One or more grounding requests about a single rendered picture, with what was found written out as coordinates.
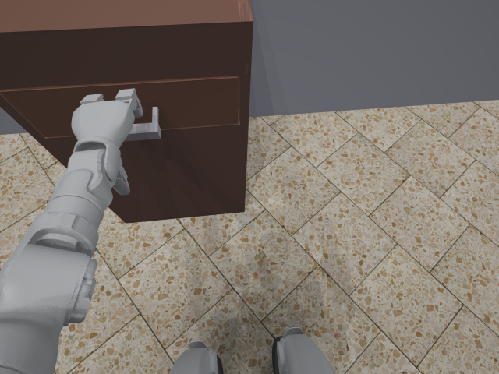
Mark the left robot hand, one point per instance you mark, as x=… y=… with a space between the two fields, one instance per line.
x=112 y=120

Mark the cabinet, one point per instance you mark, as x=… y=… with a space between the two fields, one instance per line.
x=188 y=172

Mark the robot left shin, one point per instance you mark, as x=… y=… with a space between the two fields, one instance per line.
x=198 y=344

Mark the handle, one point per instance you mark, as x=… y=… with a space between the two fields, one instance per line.
x=144 y=131

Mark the left robot upper arm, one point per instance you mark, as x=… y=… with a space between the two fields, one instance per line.
x=47 y=288

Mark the left robot thigh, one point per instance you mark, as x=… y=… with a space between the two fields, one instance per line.
x=196 y=361

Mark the left robot forearm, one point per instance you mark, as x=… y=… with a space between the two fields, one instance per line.
x=76 y=208

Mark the drawer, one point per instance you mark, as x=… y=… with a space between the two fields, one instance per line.
x=181 y=102

